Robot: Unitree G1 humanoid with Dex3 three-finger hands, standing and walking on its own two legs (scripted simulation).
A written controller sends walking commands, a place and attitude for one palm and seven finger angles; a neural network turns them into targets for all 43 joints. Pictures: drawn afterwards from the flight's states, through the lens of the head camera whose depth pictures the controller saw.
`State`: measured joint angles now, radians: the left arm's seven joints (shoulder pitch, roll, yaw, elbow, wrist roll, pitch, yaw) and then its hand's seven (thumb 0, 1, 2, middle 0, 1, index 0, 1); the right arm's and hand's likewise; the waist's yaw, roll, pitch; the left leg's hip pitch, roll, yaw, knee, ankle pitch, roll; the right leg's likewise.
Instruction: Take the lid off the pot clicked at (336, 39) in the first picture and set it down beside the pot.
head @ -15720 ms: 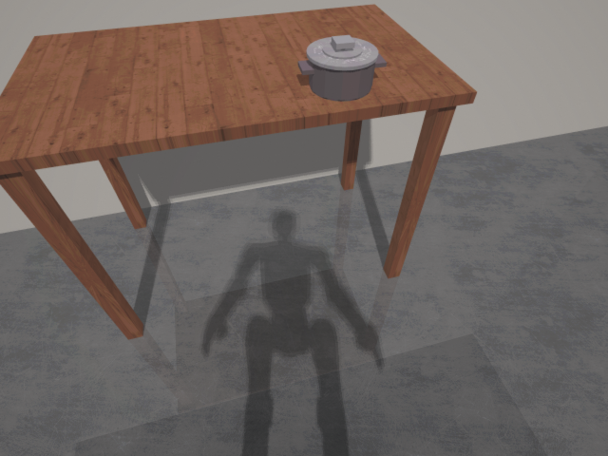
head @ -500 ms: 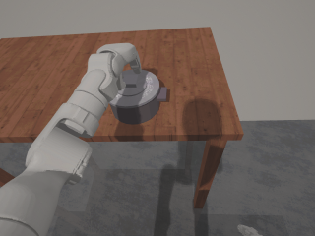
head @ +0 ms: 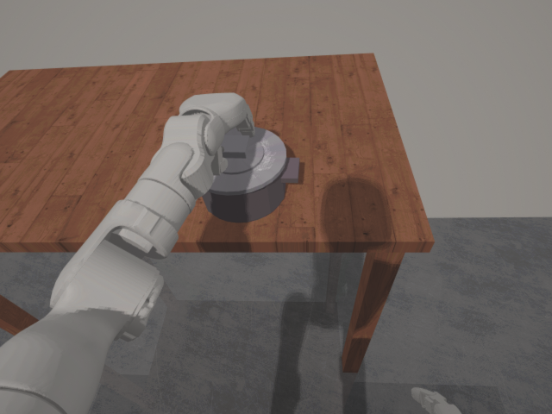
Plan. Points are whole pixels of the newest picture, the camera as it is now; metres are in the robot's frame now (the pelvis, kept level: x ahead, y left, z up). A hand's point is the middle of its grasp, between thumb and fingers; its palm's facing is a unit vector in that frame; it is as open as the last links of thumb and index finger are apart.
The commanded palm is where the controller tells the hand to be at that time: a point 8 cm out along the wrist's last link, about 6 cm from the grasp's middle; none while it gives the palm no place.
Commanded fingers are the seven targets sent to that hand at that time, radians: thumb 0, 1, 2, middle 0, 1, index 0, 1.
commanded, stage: close the fingers and squeeze the knob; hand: left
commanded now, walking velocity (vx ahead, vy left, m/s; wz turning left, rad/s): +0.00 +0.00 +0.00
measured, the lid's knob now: (234, 146) +0.49 +0.07 +0.14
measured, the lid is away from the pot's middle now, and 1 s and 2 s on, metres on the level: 0.00 0.00 0.01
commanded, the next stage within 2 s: lift the lid straight up in 1.52 s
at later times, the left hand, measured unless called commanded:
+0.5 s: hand (224, 150) +0.45 +0.08 +0.16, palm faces -0.30 +0.00 -0.95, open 9.4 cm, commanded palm +0.43 +0.08 +0.22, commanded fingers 0.00 0.05 1.10 -0.65 -0.81 -0.65 -0.81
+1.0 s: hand (227, 151) +0.45 +0.08 +0.16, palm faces -0.29 +0.01 -0.96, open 8.2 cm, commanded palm +0.43 +0.08 +0.22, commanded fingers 0.00 0.33 0.99 -0.77 -0.96 -0.66 -0.88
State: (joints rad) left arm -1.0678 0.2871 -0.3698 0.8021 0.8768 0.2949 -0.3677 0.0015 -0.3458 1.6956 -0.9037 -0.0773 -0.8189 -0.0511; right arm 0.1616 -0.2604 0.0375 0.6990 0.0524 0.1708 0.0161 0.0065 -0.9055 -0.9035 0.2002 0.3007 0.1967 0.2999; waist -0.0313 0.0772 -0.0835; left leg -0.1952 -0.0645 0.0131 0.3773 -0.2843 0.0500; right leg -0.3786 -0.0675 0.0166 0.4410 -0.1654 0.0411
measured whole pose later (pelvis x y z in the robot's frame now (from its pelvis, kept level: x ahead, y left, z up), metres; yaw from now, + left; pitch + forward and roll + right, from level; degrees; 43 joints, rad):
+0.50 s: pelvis +0.00 +0.00 +0.00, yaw +0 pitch +6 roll +1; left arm -1.10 0.27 -0.40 0.83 0.88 0.31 -0.38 0.00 -0.05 1.18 -0.65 -0.64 -0.62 -0.63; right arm 0.15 -0.26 0.04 0.71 0.05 0.18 0.01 0.01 -0.91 -0.90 0.20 0.30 0.20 0.30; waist -0.03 0.08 -0.07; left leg -0.19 -0.07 0.00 0.38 -0.28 0.05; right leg -0.38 -0.07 0.01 0.45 -0.17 0.04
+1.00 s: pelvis +0.00 +0.00 +0.00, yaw +1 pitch +6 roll +1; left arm -1.08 0.26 -0.42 0.80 0.87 0.33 -0.38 0.01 0.22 0.96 -0.71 -0.93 -0.55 -0.82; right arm 0.15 -0.26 0.03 0.71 0.05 0.18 0.02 0.01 -0.91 -0.90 0.20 0.30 0.20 0.30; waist -0.02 0.09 -0.08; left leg -0.19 -0.06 0.00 0.37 -0.28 0.05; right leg -0.37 -0.07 0.01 0.44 -0.17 0.04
